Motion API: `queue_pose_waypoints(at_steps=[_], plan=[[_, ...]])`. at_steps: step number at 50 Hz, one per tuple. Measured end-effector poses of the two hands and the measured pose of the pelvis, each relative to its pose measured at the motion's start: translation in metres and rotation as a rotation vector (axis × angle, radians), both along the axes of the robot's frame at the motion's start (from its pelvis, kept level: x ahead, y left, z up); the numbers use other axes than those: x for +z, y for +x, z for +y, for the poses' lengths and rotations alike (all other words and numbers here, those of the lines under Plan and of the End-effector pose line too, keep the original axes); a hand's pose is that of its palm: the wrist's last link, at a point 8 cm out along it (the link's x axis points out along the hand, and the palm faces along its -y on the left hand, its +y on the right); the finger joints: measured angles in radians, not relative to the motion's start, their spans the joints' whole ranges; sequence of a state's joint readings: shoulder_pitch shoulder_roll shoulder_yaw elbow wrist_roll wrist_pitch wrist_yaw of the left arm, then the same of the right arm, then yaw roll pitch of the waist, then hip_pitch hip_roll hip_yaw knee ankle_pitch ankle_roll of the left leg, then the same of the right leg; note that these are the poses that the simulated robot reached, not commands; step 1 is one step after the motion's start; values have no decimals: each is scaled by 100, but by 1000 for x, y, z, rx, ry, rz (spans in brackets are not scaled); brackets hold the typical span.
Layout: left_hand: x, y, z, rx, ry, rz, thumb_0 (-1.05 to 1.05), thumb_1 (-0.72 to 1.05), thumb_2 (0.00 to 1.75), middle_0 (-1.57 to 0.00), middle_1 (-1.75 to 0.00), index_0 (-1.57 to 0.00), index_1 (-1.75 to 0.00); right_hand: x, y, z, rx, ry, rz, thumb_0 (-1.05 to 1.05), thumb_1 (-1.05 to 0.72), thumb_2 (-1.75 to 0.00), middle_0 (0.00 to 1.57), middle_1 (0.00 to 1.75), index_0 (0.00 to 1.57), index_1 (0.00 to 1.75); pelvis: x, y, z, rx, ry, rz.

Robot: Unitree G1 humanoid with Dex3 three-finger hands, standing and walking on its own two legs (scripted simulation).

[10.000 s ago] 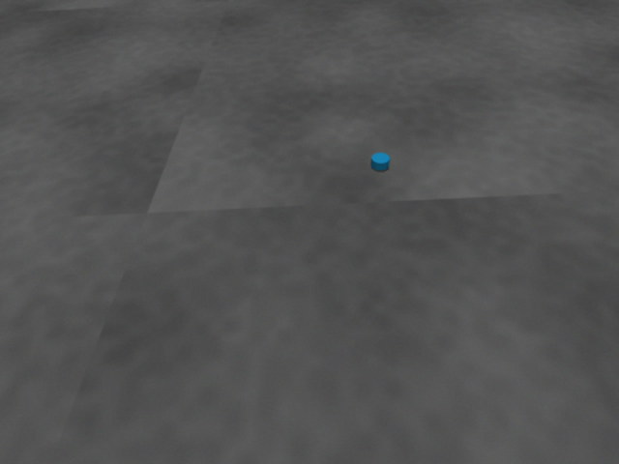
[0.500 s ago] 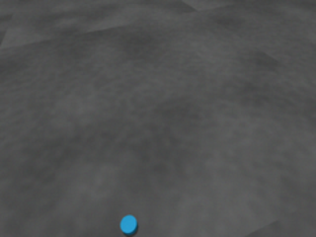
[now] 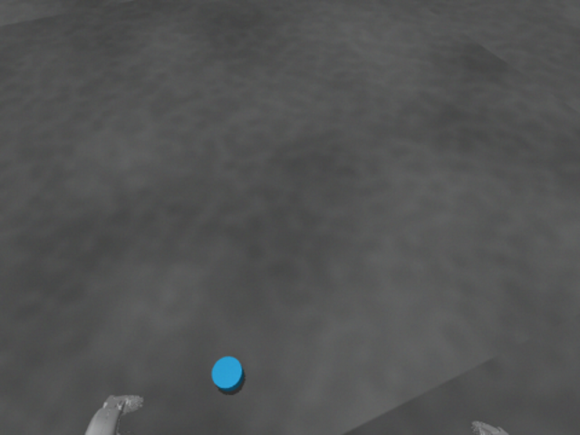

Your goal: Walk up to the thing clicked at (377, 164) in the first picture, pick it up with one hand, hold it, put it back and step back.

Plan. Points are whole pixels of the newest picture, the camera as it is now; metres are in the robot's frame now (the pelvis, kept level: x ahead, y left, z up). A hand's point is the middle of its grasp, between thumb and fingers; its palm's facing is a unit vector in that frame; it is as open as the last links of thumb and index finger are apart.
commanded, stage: rise first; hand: left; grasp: from above
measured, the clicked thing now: (228, 373) +0.40 +0.24 -0.73
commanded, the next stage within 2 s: none
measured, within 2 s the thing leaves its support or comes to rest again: neither
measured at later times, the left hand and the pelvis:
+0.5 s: hand out of the picture +0.13 +0.27 -0.24, palm faces -0.23 -0.83 -0.52, open 14.2 cm; pelvis -0.01 +0.01 -0.09, yaw +0 degrees
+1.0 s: hand (180, 411) +0.25 +0.29 -0.44, palm faces -0.44 -0.35 -0.83, open 14.1 cm; pelvis -0.08 +0.00 -0.30, yaw -1 degrees
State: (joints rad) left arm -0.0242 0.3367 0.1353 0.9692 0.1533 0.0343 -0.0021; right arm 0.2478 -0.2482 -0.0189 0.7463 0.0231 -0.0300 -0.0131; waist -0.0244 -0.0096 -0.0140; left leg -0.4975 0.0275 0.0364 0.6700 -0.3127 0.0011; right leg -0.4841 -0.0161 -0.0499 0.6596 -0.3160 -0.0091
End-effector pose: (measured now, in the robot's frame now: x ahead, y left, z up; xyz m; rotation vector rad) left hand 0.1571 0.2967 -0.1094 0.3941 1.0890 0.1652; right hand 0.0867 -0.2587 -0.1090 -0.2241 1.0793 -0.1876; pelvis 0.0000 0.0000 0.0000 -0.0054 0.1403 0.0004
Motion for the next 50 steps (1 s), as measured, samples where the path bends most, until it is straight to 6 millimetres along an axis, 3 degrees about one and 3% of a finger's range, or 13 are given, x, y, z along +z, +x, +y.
queue_pose_waypoints(at_steps=[6,11,23,27,33,39,44,50], plan=[[-21,-14,4,-7,34,51,1,-25,98,-6,-102,-8,-101,-12,12,5,16,-5,-69,1,-92,-90,21,30,20,30,-19,-2,6,-1,-6,52],[-42,-21,5,-41,51,25,0,-42,99,-7,-106,-8,-105,-25,30,8,51,-31,-129,1,-90,-90,21,30,20,30,-41,-5,9,-1,-11,102],[-74,-29,9,-149,131,27,0,-55,98,-7,-108,-8,-108,-56,72,26,118,-30,-252,1,-90,-90,21,30,20,30,-83,-9,14,5,-28,200],[-97,-22,13,-212,171,34,0,-55,97,-7,-109,-8,-108,-76,80,29,150,-27,-281,1,-90,-90,21,30,20,30,-104,-13,14,7,-29,250],[-146,6,14,-368,263,-18,0,-53,97,-6,-109,-7,-108,-127,83,24,186,-34,-282,1,-88,-89,21,30,20,30,-153,-25,13,8,-28,335],[-197,45,10,-536,387,-108,0,-52,98,-5,-109,-6,-108,-194,69,11,183,-38,-217,1,-87,-89,21,30,20,30,-208,-42,10,4,-28,408],[-237,73,11,-622,491,-145,0,-53,100,-6,-108,-6,-107,-253,40,2,166,-30,-127,1,-87,-89,21,30,20,30,-252,-59,7,0,-29,443],[-276,101,8,-714,569,-172,0,-53,102,-6,-106,-6,-106,-311,-11,-5,131,-20,-3,1,-87,-89,21,30,20,30,-296,-78,4,-7,-34,454]])
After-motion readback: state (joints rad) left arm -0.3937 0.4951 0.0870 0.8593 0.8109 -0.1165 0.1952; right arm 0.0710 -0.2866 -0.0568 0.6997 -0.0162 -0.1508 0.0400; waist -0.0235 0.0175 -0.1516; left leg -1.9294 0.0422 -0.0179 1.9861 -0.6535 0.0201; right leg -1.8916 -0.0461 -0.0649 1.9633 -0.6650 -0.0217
